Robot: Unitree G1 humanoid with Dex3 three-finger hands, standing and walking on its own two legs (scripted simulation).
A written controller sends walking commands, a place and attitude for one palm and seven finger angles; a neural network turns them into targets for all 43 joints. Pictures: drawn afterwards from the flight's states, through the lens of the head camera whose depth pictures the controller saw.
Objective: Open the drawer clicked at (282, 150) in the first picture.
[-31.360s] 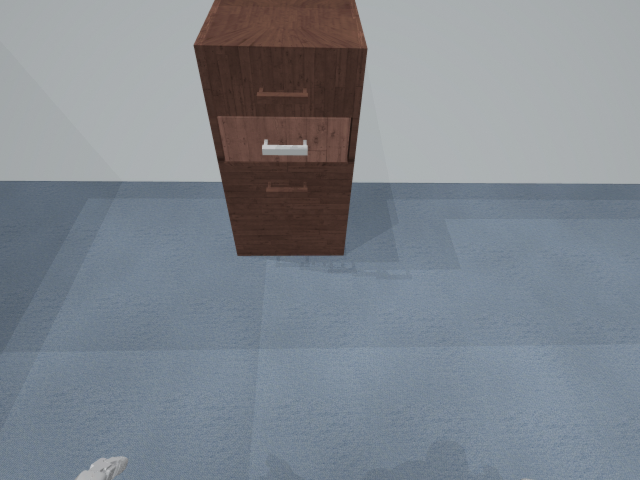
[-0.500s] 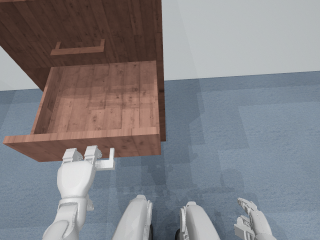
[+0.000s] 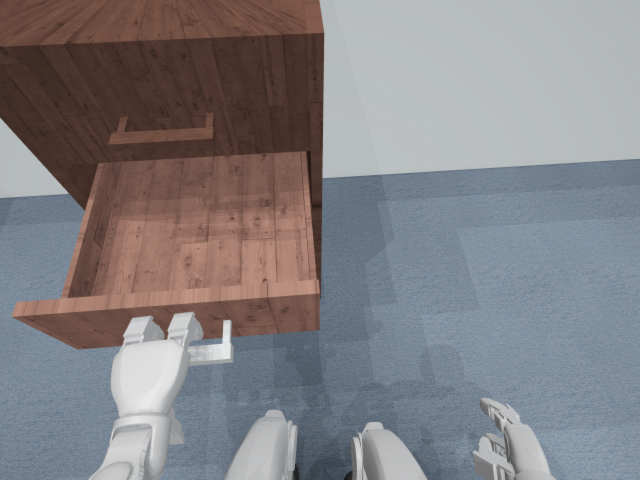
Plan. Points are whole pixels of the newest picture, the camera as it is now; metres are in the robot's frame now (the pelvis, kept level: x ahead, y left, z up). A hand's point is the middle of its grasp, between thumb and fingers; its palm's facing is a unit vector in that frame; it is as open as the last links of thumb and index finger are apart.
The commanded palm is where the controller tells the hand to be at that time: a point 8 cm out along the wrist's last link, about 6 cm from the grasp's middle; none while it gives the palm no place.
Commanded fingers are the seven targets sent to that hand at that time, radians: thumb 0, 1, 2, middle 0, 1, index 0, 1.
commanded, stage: lift the hand off the handle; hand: left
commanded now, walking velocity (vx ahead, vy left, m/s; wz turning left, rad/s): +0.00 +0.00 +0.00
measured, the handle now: (184, 343) +0.30 +0.22 -0.09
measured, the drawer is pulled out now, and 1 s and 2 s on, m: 0.25 0.25 0.25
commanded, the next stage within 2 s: draw the hand back to the body in 1.66 s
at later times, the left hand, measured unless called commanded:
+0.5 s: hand (149, 369) +0.25 +0.23 -0.03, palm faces -0.04 -0.09 -0.99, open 13.6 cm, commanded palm +0.23 +0.22 +0.03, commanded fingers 0.00 -0.50 0.30 -0.30 -1.20 -0.30 -1.20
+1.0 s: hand (132, 359) +0.25 +0.23 +0.01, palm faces -0.02 -0.09 -1.00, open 13.8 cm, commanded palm +0.23 +0.22 +0.06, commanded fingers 0.00 -0.50 0.30 -0.30 -1.20 -0.30 -1.20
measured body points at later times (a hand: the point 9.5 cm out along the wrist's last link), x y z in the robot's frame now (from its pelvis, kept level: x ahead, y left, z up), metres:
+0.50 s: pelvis +0.01 +0.01 +0.03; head +0.08 +0.00 +0.48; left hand +0.25 +0.23 +0.02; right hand +0.20 -0.22 -0.08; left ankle +0.03 +0.10 -0.62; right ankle +0.01 -0.09 -0.62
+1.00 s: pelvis +0.02 +0.01 +0.05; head +0.07 -0.01 +0.50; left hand +0.25 +0.23 +0.06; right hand +0.20 -0.23 -0.06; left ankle +0.03 +0.10 -0.62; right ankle +0.01 -0.09 -0.62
